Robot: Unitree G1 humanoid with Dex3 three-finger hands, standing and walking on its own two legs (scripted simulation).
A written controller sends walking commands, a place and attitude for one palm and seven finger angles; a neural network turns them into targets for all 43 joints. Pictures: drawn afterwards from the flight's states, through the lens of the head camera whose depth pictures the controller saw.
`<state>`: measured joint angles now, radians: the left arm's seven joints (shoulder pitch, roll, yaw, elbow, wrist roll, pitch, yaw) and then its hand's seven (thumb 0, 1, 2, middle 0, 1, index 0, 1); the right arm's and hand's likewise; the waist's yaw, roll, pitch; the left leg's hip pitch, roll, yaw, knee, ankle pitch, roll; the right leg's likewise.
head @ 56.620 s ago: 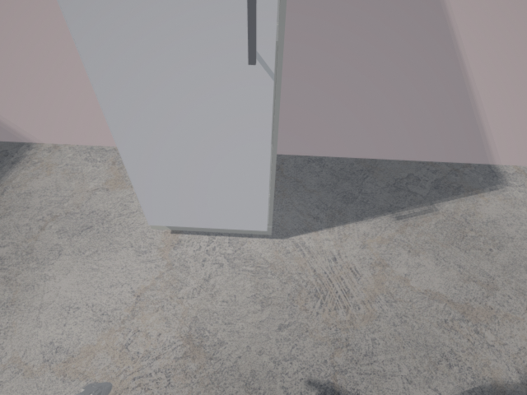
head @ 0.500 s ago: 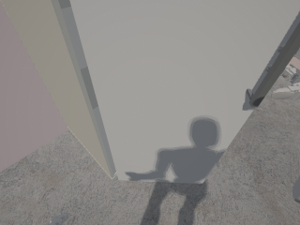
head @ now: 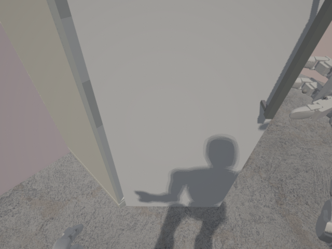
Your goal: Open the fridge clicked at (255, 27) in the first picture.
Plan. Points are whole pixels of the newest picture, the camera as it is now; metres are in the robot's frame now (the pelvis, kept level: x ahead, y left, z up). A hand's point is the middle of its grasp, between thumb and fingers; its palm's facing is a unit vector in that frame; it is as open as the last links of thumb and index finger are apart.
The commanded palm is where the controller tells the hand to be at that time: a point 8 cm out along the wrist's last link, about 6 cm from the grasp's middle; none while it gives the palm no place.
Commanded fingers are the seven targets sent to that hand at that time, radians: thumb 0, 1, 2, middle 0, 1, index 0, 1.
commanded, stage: slide the fingers in behind the handle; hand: right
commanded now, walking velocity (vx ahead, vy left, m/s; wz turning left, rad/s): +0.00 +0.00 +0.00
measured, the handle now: (290, 64) +0.48 -0.22 +0.25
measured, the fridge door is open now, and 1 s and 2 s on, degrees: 47 47 47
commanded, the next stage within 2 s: move the hooked fingers beside the handle in 0.24 s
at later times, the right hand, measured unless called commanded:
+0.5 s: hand (290, 87) +0.42 -0.21 +0.23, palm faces -0.04 +1.00 +0.00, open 14.1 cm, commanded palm +0.39 -0.28 +0.23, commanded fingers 0.00 0.50 -0.30 0.30 1.20 0.30 1.20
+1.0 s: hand (309, 95) +0.40 -0.25 +0.23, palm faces +0.00 +1.00 -0.01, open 14.0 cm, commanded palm +0.38 -0.29 +0.23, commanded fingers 0.00 0.50 -0.30 0.30 1.20 0.30 1.20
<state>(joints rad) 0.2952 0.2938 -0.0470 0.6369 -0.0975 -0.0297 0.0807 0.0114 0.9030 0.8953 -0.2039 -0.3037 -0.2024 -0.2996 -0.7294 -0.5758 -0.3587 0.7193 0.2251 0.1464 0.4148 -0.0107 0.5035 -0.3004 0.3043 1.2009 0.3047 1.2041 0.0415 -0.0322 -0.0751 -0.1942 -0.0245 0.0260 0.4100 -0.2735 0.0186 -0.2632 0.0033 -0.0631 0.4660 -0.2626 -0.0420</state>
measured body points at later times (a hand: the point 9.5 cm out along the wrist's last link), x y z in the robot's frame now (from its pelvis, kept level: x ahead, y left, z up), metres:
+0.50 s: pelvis -0.01 +0.00 +0.00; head -0.01 +0.01 +0.45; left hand +0.11 +0.25 -0.10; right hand +0.41 -0.27 +0.23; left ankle -0.04 +0.11 -0.74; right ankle -0.01 -0.09 -0.74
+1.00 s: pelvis -0.01 +0.01 +0.00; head -0.01 +0.02 +0.45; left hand +0.13 +0.27 -0.09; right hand +0.39 -0.30 +0.23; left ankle -0.04 +0.11 -0.74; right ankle -0.01 -0.09 -0.74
